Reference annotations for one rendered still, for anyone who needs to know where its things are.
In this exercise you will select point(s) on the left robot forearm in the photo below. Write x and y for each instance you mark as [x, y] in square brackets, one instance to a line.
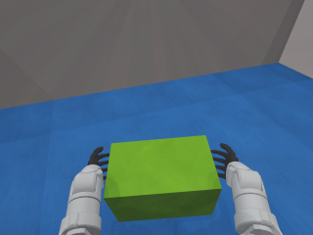
[83, 205]

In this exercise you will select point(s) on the left robot hand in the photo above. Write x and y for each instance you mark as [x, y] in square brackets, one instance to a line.
[95, 157]

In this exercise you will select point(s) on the carton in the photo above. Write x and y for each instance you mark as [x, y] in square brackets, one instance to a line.
[161, 178]

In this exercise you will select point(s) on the right robot forearm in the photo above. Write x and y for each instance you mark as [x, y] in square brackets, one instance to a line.
[253, 213]

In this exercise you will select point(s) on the right robot hand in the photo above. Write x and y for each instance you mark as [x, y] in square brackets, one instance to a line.
[230, 156]

